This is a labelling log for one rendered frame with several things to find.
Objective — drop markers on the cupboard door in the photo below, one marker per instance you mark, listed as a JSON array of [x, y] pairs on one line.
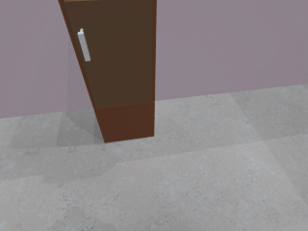
[[119, 36]]

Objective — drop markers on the handle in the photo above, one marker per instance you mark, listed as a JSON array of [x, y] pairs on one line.
[[84, 46]]

